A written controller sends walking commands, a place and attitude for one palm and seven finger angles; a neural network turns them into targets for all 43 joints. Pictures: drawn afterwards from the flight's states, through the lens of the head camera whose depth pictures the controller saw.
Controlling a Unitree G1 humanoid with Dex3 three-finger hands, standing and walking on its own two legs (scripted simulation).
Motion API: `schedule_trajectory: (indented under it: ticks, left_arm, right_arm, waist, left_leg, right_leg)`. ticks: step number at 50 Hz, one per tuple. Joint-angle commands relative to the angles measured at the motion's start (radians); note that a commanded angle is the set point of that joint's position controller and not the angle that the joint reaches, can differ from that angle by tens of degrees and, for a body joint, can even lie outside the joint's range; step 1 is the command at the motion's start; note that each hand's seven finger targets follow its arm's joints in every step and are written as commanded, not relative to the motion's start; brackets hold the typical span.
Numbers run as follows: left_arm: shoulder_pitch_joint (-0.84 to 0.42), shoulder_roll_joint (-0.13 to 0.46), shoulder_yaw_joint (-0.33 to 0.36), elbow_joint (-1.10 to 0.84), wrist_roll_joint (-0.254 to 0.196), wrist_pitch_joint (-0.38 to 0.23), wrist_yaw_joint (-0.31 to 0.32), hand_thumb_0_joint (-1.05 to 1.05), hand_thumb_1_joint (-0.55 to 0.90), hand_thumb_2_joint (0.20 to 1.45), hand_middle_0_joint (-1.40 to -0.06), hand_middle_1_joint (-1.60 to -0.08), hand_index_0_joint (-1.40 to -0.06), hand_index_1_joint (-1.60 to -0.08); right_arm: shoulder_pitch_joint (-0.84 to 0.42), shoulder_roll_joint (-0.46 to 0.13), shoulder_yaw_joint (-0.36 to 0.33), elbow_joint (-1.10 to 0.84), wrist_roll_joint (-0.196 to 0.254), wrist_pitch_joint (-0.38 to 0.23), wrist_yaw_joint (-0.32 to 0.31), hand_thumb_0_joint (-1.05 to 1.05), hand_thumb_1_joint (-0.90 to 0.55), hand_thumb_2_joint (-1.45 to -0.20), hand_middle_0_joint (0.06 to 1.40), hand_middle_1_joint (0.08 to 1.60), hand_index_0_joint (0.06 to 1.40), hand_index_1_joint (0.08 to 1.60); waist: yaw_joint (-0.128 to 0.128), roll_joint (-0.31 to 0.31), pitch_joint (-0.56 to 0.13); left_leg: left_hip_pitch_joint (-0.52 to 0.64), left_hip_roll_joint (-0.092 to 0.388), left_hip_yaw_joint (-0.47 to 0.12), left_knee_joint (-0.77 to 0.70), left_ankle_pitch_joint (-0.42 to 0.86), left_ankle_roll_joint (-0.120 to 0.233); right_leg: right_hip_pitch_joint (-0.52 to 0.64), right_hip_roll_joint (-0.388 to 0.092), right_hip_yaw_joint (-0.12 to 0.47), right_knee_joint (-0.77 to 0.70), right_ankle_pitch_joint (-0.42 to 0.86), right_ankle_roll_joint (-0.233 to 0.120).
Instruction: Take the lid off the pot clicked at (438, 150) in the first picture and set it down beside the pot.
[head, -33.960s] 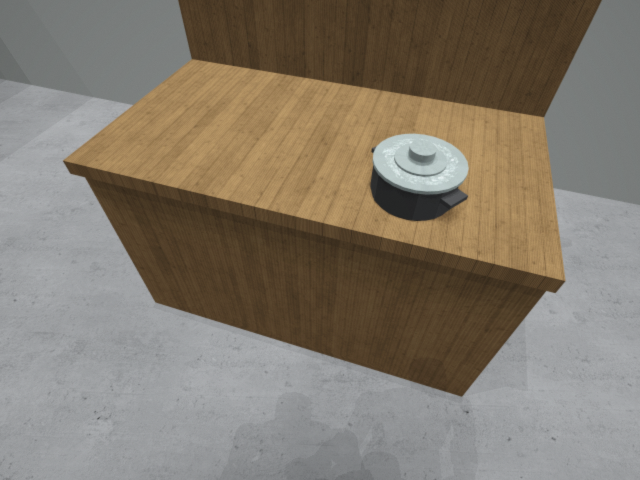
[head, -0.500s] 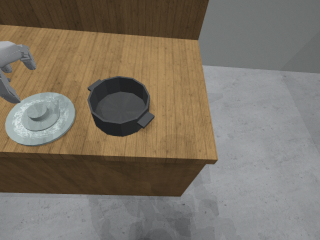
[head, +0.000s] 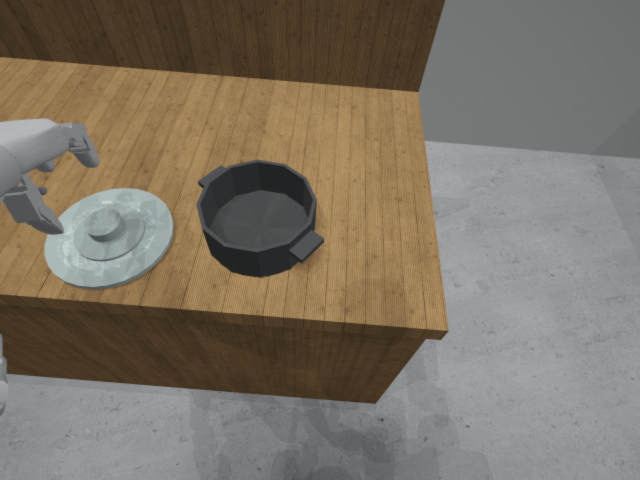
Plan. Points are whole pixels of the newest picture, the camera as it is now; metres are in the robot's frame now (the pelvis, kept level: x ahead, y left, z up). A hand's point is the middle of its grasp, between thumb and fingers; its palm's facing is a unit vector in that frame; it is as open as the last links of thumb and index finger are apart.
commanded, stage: draw the hand back to the body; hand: left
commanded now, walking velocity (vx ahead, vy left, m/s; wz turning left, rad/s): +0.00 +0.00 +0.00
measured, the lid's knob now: (104, 225) +0.50 +0.34 -0.05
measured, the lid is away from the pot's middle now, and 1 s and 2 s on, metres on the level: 0.25 0.25 0.25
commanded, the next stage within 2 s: step back with the hand held close in 1.86 s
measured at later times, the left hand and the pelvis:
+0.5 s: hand (83, 172) +0.42 +0.26 +0.15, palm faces +0.37 -0.88 -0.30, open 10.3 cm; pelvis +0.02 -0.02 +0.01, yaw -2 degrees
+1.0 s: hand (86, 247) +0.31 +0.22 +0.17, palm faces +0.44 -0.85 -0.29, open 8.0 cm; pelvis +0.01 -0.06 +0.02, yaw +0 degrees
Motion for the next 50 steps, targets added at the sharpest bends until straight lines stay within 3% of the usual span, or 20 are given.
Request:
schedule_trajectory:
  ticks: [1, 4, 5, 6, 7, 9, 11, 12, 14, 16, 18, 21, 27, 31, 36, 38, 40, 42, 46, 50]
  left_arm:
    - [-0.344, 0.304, 0.076, -0.145, -0.038, 0.016, 0.05, 0.0, 0.058, 0.501, -0.302, -0.949, -0.302, -0.949]
    - [-0.365, 0.245, 0.022, -0.258, -0.024, 0.021, 0.053, 0.0, 0.058, 0.501, -0.302, -0.949, -0.302, -0.949]
    - [-0.438, -0.098, 0.075, -0.285, -0.638, 0.024, 0.202, 0.0, 0.058, 0.501, -0.302, -0.949, -0.302, -0.949]
    - [-0.419, -0.05, 0.08, -0.381, -0.701, 0.028, 0.279, 0.0, 0.058, 0.501, -0.302, -0.949, -0.302, -0.949]
    - [-0.386, -0.055, 0.095, -0.414, -0.705, 0.032, 0.326, 0.0, 0.058, 0.501, -0.302, -0.949, -0.302, -0.949]
    - [-0.253, 0.043, 0.245, -0.267, -0.808, 0.061, 0.399, 0.0, 0.058, 0.501, -0.302, -0.949, -0.302, -0.949]
    - [-0.257, 0.099, 0.315, -0.232, -0.846, 0.072, 0.443, 0.0, 0.079, 0.511, -0.299, -0.932, -0.299, -0.932]
    - [-0.301, 0.105, 0.325, -0.285, -0.86, 0.06, 0.458, 0.0, 0.1, 0.521, -0.297, -0.916, -0.297, -0.916]
    - [-0.333, 0.022, 0.28, -0.459, -0.881, 0.034, 0.477, 0.0, 0.142, 0.541, -0.291, -0.884, -0.291, -0.884]
    - [-0.234, -0.017, 0.285, -0.609, -0.905, 0.027, 0.495, 0.0, 0.184, 0.561, -0.286, -0.851, -0.286, -0.851]
    - [-0.006, -0.026, 0.336, -0.539, -0.92, 0.057, 0.51, 0.0, 0.226, 0.581, -0.281, -0.819, -0.281, -0.819]
    - [0.154, -0.052, 0.356, -0.463, -0.95, 0.095, 0.514, 0.0, 0.29, 0.611, -0.274, -0.77, -0.274, -0.77]
    - [0.058, -0.056, 0.336, -0.808, -0.959, 0.069, 0.524, 0.0, 0.416, 0.671, -0.258, -0.673, -0.258, -0.673]
    - [0.261, -0.084, 0.376, -0.72, -0.962, 0.108, 0.538, 0.0, 0.5, 0.711, -0.248, -0.608, -0.248, -0.608]
    - [0.323, -0.149, 0.33, -0.865, -0.984, 0.109, 0.534, 0.0, 0.605, 0.76, -0.236, -0.527, -0.236, -0.527]
    - [0.337, -0.115, 0.363, -0.925, -0.986, 0.107, 0.54, 0.0, 0.647, 0.78, -0.23, -0.495, -0.23, -0.495]
    - [0.405, -0.099, 0.402, -0.875, -0.989, 0.121, 0.546, 0.0, 0.69, 0.8, -0.225, -0.462, -0.225, -0.462]
    - [0.428, -0.1, 0.408, -0.896, -0.992, 0.122, 0.543, 0.0, 0.732, 0.82, -0.22, -0.43, -0.22, -0.43]
    - [0.491, -0.206, 0.327, -1.008, -1.004, 0.12, 0.535, 0.0, 0.816, 0.86, -0.21, -0.365, -0.21, -0.365]
    - [0.541, -0.189, 0.359, -0.999, -1.01, 0.131, 0.542, 0.0, 0.9, 0.9, -0.2, -0.3, -0.2, -0.3]
  right_arm:
    - [0.02, -0.178, -0.051, -0.092, -0.003, -0.021, -0.001, 0.0, -0.9, -0.9, 0.2, 0.3, 0.2, 0.3]
    - [-0.014, -0.166, -0.054, -0.108, -0.003, -0.018, 0.01, 0.0, -0.9, -0.9, 0.2, 0.3, 0.2, 0.3]
    - [0.123, -0.099, -0.042, -0.166, 0.008, -0.062, -0.006, 0.0, -0.9, -0.9, 0.2, 0.3, 0.2, 0.3]
    - [0.054, -0.12, -0.025, -0.16, 0.005, -0.103, -0.012, 0.0, -0.9, -0.9, 0.2, 0.3, 0.2, 0.3]
    - [0.029, -0.115, -0.019, -0.161, 0.003, -0.128, -0.02, 0.0, -0.9, -0.9, 0.2, 0.3, 0.2, 0.3]
    - [0.036, -0.15, -0.016, -0.141, -0.014, -0.143, -0.036, 0.0, -0.9, -0.9, 0.2, 0.3, 0.2, 0.3]
    - [0.043, -0.159, -0.015, -0.118, -0.017, -0.148, -0.04, 0.0, -0.9, -0.9, 0.2, 0.3, 0.2, 0.3]
    - [0.031, -0.161, -0.011, -0.11, -0.022, -0.159, -0.039, 0.0, -0.9, -0.9, 0.2, 0.3, 0.2, 0.3]
    - [0.0, -0.141, -0.015, -0.132, -0.026, -0.208, -0.026, 0.0, -0.9, -0.9, 0.2, 0.3, 0.2, 0.3]
    - [-0.018, -0.126, -0.015, -0.146, -0.033, -0.255, -0.007, 0.0, -0.9, -0.9, 0.2, 0.3, 0.2, 0.3]
    - [-0.008, -0.13, -0.015, -0.132, -0.043, -0.261, 0.006, 0.0, -0.9, -0.9, 0.2, 0.3, 0.2, 0.3]
    - [-0.025, -0.141, -0.022, -0.124, -0.04, -0.245, 0.004, 0.0, -0.9, -0.9, 0.2, 0.3, 0.2, 0.3]
    - [-0.072, -0.131, -0.028, -0.13, -0.034, -0.288, 0.003, 0.0, -0.9, -0.9, 0.2, 0.3, 0.2, 0.3]
    - [-0.072, -0.13, -0.033, -0.112, -0.038, -0.289, 0.0, 0.0, -0.9, -0.9, 0.2, 0.3, 0.2, 0.3]
    - [-0.127, -0.115, -0.028, -0.128, -0.031, -0.304, 0.004, 0.0, -0.9, -0.9, 0.2, 0.3, 0.2, 0.3]
    - [-0.143, -0.115, -0.024, -0.13, -0.032, -0.309, 0.001, 0.0, -0.9, -0.9, 0.2, 0.3, 0.2, 0.3]
    - [-0.149, -0.115, -0.023, -0.126, -0.035, -0.304, -0.002, 0.0, -0.9, -0.9, 0.2, 0.3, 0.2, 0.3]
    - [-0.167, -0.11, -0.019, -0.127, -0.033, -0.301, -0.006, 0.0, -0.9, -0.9, 0.2, 0.3, 0.2, 0.3]
    - [-0.212, -0.09, -0.01, -0.15, -0.032, -0.322, -0.003, 0.0, -0.9, -0.9, 0.2, 0.3, 0.2, 0.3]
    - [-0.224, -0.091, -0.007, -0.142, -0.034, -0.325, -0.008, 0.0, -0.9, -0.9, 0.2, 0.3, 0.2, 0.3]
  waist:
    - [0.008, 0.077, -0.328]
    - [0.012, 0.128, -0.328]
    - [-0.053, 0.164, -0.247]
    - [-0.013, 0.163, -0.251]
    - [-0.006, 0.148, -0.239]
    - [0.022, -0.016, -0.24]
    - [0.024, -0.105, -0.233]
    - [0.027, -0.048, -0.239]
    - [0.031, 0.17, -0.287]
    - [0.051, 0.326, -0.31]
    - [0.066, 0.221, -0.254]
    - [0.07, -0.044, -0.149]
    - [0.06, 0.127, -0.252]
    - [0.071, 0.014, -0.208]
    - [0.075, 0.059, -0.2]
    - [0.08, 0.073, -0.204]
    - [0.088, -0.007, -0.166]
    - [0.091, 0.018, -0.124]
    - [0.092, 0.066, -0.127]
    - [0.095, -0.009, -0.078]
  left_leg:
    - [0.336, 0.046, -0.053, -0.043, 0.496, -0.019]
    - [0.391, 0.053, -0.065, -0.055, 0.509, -0.029]
    - [0.567, 0.123, -0.116, -0.111, 0.346, -0.085]
    - [0.621, 0.155, -0.186, -0.159, 0.257, -0.093]
    - [0.631, 0.168, -0.218, -0.189, 0.206, -0.097]
    - [0.504, 0.143, -0.156, -0.186, 0.219, -0.072]
    - [0.397, 0.114, -0.081, -0.174, 0.23, -0.057]
    - [0.404, 0.111, -0.073, -0.181, 0.251, -0.064]
    - [0.52, 0.12, -0.083, -0.188, 0.361, -0.092]
    - [0.627, 0.139, -0.116, -0.176, 0.568, -0.129]
    - [0.568, 0.138, -0.097, -0.166, 0.641, -0.121]
    - [0.377, 0.12, -0.037, -0.183, 0.42, -0.072]
    - [0.544, 0.12, -0.05, -0.168, 0.608, -0.074]
    - [0.481, 0.103, -0.014, -0.17, 0.571, -0.061]
    - [0.497, 0.089, -0.005, -0.182, 0.521, -0.056]
    - [0.5, 0.085, -0.009, -0.191, 0.526, -0.058]
    - [0.467, 0.081, 0.0, -0.196, 0.461, -0.054]
    - [0.449, 0.074, 0.003, -0.204, 0.418, -0.055]
    - [0.487, 0.073, 0.009, -0.211, 0.393, -0.054]
    - [0.463, 0.073, 0.0, -0.228, 0.317, -0.054]
  right_leg:
    - [0.043, 0.041, -0.058, -0.024, 0.243, -0.074]
    - [0.023, 0.039, -0.06, -0.036, 0.207, -0.078]
    - [-0.037, 0.016, -0.069, -0.042, 0.111, -0.102]
    - [-0.034, 0.006, -0.047, -0.054, 0.038, -0.101]
    - [-0.038, 0.003, -0.043, -0.057, 0.014, -0.1]
    - [0.088, -0.004, -0.025, -0.093, 0.089, -0.099]
    - [0.201, -0.012, -0.012, -0.103, 0.175, -0.09]
    - [0.216, -0.017, -0.011, -0.106, 0.194, -0.091]
    - [0.214, -0.017, -0.019, -0.104, 0.218, -0.094]
    - [0.211, -0.014, -0.03, -0.105, 0.23, -0.099]
    - [0.255, -0.005, -0.036, -0.11, 0.28, -0.094]
    - [0.342, -0.017, -0.037, -0.106, 0.353, -0.082]
    - [0.335, -0.011, -0.029, -0.112, 0.399, -0.074]
    - [0.388, -0.009, -0.026, -0.112, 0.472, -0.069]
    - [0.406, -0.012, -0.023, -0.124, 0.478, -0.065]
    - [0.418, -0.008, -0.023, -0.127, 0.473, -0.064]
    - [0.422, -0.01, -0.025, -0.127, 0.476, -0.061]
    - [0.417, -0.014, -0.021, -0.135, 0.457, -0.061]
    - [0.398, -0.013, -0.02, -0.146, 0.417, -0.058]
    - [0.374, -0.007, -0.022, -0.163, 0.336, -0.055]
